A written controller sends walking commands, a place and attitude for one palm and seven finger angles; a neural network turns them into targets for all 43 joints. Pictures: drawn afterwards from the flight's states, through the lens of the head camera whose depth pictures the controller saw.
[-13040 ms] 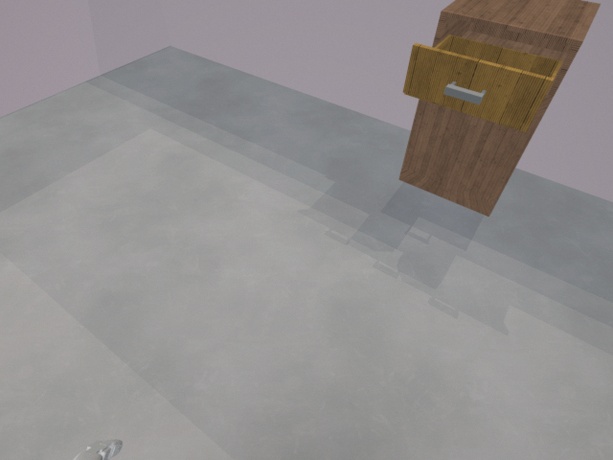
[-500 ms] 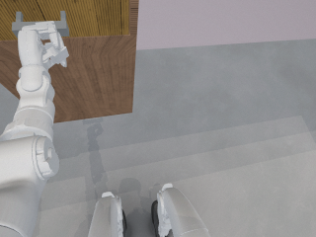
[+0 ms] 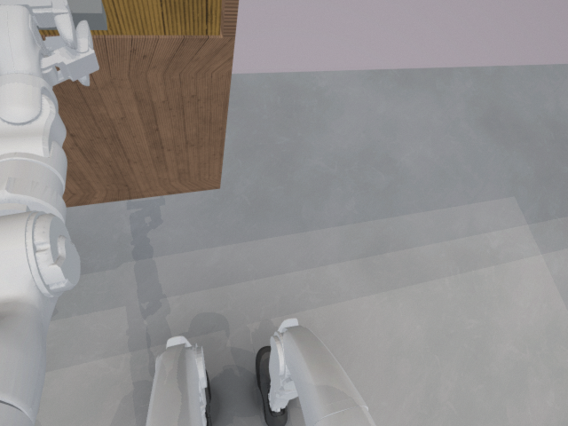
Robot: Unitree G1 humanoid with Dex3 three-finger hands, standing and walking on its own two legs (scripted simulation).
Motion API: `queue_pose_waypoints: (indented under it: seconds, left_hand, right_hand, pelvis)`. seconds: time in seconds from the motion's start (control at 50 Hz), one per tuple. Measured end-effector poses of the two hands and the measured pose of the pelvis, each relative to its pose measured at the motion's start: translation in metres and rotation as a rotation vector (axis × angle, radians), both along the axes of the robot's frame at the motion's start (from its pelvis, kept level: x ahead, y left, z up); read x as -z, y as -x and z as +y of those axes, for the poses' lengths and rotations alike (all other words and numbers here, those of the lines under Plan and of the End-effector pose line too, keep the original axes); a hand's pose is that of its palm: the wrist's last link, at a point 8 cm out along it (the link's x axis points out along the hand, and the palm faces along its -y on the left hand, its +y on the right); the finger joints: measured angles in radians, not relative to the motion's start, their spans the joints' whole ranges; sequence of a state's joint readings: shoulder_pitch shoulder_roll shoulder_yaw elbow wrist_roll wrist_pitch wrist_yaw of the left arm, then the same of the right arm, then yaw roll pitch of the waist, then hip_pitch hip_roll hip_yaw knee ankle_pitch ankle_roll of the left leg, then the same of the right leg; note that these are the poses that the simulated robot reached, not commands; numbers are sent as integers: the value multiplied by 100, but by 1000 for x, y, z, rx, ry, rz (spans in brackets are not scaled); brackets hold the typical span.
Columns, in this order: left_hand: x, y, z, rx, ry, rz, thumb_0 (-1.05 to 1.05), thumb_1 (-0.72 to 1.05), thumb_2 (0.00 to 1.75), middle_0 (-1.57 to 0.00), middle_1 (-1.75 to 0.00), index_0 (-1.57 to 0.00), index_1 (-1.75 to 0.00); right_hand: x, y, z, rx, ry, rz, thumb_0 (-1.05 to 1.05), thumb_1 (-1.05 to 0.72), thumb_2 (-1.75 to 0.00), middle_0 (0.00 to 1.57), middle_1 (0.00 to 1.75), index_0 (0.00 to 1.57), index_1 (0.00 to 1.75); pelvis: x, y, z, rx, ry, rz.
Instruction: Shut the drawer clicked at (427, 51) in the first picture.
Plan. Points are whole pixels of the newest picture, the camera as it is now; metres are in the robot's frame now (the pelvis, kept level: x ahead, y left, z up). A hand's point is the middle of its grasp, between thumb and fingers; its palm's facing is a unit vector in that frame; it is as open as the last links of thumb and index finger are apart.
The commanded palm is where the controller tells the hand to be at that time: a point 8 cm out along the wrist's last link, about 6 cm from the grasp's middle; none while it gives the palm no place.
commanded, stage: pull the fist back off the drawer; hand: left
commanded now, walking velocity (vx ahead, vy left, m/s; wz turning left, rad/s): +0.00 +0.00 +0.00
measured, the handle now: (52, 0) +0.65 +0.20 +0.06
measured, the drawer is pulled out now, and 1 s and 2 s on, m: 0.00 0.00 0.00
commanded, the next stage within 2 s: draw the hand back to the body in 0.70 s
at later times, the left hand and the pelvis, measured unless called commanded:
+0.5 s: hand (90, 51) +0.58 +0.16 +0.06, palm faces +0.08 -1.00 -0.05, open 3.1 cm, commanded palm +0.56 +0.18 +0.06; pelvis +0.00 +0.00 +0.00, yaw +0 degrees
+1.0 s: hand (73, 62) +0.54 +0.17 +0.09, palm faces +0.09 -0.99 -0.05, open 3.2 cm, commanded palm +0.49 +0.21 +0.11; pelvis +0.06 +0.00 +0.05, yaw -1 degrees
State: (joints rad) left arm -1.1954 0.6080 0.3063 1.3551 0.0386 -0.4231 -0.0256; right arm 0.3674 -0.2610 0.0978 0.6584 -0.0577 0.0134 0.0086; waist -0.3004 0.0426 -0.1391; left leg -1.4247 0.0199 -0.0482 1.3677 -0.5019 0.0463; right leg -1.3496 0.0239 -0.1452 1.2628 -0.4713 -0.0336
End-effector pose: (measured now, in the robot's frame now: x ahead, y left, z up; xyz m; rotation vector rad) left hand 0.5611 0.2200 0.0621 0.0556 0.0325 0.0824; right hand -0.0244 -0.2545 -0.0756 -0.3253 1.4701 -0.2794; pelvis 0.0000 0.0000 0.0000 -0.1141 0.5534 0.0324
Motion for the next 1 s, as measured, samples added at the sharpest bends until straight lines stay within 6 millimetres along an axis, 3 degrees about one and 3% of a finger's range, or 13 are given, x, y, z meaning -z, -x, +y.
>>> queue_pose_waypoints:
  seconds: [0.28,0.48,0.7,0.86,0.92,1.0]
  left_hand:
    - [-1,0,-1,2,-1,4,1,58,96,-140,-160,-140,-160]
    - [0,4,-8,1,7,-3,1,67,95,-140,-160,-140,-160]
    - [-4,9,-17,-9,22,-19,2,84,91,-140,-160,-140,-160]
    - [-4,10,-15,-7,22,-16,0,84,89,-140,-160,-140,-160]
    - [-11,19,-9,-15,13,-44,0,85,89,-140,-160,-140,-160]
    - [-27,46,-1,-4,1,-30,1,87,89,-140,-160,-140,-160]
  right_hand:
    - [-1,14,6,-2,-18,23,0,-91,-89,20,30,20,30]
    - [2,6,7,5,-54,36,0,-91,-89,20,30,20,30]
    - [0,-30,5,31,-96,-9,0,-91,-89,20,30,20,30]
    - [-1,-62,1,27,-103,-34,0,-91,-89,20,30,20,30]
    - [-5,-74,0,45,-111,-55,0,-91,-89,20,30,20,30]
    - [-19,-98,3,54,-141,-102,0,-91,-89,20,30,20,30]
  pelvis:
    - [1,4,2,-2,2,1]
    - [-2,-3,1,3,-3,-8]
    - [-17,-24,0,27,-26,-34]
    - [-23,-41,-2,34,-39,-41]
    - [-30,-48,-2,43,-46,-52]
    - [-50,-60,-2,48,-55,-94]
